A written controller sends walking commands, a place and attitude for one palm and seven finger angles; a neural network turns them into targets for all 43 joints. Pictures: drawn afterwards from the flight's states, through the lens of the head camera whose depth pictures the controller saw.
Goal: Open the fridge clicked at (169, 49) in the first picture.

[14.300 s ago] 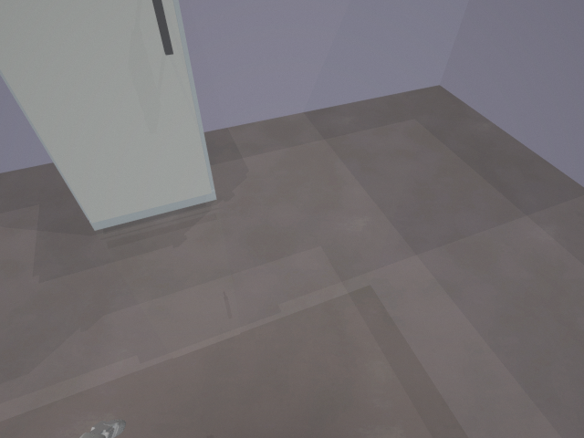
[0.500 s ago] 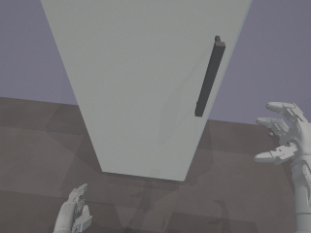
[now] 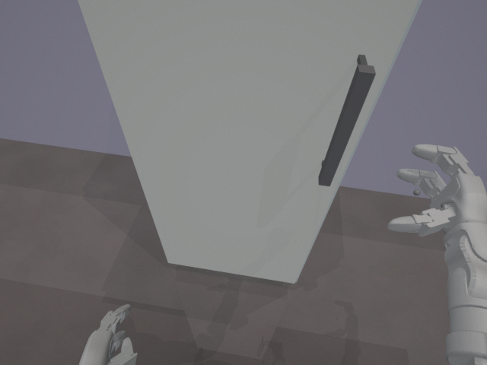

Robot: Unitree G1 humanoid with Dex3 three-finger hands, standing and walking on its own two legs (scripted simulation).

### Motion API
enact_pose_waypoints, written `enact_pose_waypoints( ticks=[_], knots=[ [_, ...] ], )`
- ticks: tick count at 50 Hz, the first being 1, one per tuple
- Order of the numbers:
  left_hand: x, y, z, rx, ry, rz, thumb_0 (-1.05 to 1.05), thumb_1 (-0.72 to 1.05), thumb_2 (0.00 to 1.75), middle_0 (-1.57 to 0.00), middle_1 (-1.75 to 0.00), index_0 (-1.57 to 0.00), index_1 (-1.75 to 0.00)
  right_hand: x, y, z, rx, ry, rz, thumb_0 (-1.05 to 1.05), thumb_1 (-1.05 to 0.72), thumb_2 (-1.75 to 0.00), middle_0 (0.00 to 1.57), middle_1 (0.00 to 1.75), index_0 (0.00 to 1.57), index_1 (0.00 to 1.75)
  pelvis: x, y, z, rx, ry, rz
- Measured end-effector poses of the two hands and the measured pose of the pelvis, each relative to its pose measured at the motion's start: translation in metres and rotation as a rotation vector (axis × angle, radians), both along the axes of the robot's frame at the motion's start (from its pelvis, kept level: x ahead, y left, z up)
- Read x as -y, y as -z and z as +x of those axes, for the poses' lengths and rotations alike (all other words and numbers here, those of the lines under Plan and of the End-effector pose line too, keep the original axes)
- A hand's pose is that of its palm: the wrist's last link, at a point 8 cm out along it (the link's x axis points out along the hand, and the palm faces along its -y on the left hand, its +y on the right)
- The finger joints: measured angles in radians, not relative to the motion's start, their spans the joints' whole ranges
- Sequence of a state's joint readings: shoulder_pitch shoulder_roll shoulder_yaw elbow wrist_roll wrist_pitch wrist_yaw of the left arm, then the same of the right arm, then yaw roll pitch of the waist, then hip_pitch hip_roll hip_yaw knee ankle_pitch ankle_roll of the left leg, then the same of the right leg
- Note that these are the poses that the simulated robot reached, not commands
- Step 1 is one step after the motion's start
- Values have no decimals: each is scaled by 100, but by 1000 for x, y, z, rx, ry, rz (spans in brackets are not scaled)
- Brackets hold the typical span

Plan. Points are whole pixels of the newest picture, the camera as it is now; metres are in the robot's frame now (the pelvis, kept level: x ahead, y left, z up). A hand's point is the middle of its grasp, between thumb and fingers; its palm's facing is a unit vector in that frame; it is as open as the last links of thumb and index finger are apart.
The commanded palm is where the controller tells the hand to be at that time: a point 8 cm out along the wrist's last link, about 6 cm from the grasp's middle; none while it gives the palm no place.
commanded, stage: move the hooked fingers beside the handle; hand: right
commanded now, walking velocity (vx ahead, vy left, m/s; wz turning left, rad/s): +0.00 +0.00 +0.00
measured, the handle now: (340, 128) +0.51 -0.15 +0.13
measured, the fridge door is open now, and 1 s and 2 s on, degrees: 0 0 0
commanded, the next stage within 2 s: feel for the door with the fingertips in 1.60 s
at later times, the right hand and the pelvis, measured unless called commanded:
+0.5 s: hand (390, 175) +0.40 -0.22 +0.12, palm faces +0.12 +0.99 +0.00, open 14.0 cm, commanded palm +0.38 -0.26 +0.12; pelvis -0.01 +0.00 +0.00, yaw +0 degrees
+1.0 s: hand (378, 157) +0.44 -0.21 +0.12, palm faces +0.11 +0.99 +0.01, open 14.0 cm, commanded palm +0.41 -0.25 +0.12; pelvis +0.00 +0.00 -0.01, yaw +2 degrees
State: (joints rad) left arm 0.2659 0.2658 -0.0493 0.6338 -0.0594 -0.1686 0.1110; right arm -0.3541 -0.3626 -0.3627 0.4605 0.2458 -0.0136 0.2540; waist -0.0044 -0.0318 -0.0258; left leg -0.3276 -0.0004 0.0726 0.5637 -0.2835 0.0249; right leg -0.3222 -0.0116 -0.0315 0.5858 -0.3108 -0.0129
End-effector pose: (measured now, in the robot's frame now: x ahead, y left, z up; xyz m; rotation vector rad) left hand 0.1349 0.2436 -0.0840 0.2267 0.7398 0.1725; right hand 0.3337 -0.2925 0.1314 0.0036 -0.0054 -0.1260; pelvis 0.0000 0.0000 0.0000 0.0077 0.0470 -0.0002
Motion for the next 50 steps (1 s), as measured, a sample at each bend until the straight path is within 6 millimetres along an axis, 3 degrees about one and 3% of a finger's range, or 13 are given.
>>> enact_pose_waypoints(
  ticks=[10, 18, 23, 33, 40, 45, 50],
  knots=[
    [-2, 6, -10, -51, -17, -7, 2, 91, 89, -20, -30, -20, -30, -8, 7, 17, -30, 0, 10, -1, 50, -30, 30, 120, 30, 120, 1, 1, 1, -14, -4, 0],
    [-1, 11, -21, -90, -24, -10, 2, 91, 89, -20, -30, -20, -30, -21, -2, 27, 24, -14, 8, -1, 50, -30, 30, 120, 30, 120, 2, 2, 0, -17, -4, 1],
    [-2, 13, -30, -114, -31, -11, 1, 91, 89, -20, -30, -20, -30, -23, 6, 37, -30, -9, 9, -1, 50, -30, 30, 120, 30, 120, 2, 3, -4, -24, -1, 1],
    [-6, 22, -57, -192, -48, -1, 1, 91, 89, -20, -30, -20, -30, -42, 0, 63, 18, -22, 6, -1, 50, -30, 30, 120, 30, 120, 3, 6, -10, -48, -1, 3],
    [-11, 27, -83, -261, -83, -2, 1, 91, 89, -20, -30, -20, -30, -42, 12, 83, -48, -8, 6, -1, 50, -30, 30, 120, 30, 120, 3, 8, -12, -76, -9, 2],
    [-14, 29, -101, -309, -115, -5, 1, 91, 89, -20, -30, -20, -30, -39, 6, 86, 25, 1, 4, -1, 50, -30, 30, 120, 30, 120, 3, 8, -8, -89, -25, 2],
    [-15, 30, -106, -329, -132, -10, 1, 91, 89, -20, -30, -20, -30, -35, 8, 83, 11, -19, 6, -1, 50, -30, 30, 120, 30, 120, 4, 8, -5, -88, -28, 4]
  ],
)
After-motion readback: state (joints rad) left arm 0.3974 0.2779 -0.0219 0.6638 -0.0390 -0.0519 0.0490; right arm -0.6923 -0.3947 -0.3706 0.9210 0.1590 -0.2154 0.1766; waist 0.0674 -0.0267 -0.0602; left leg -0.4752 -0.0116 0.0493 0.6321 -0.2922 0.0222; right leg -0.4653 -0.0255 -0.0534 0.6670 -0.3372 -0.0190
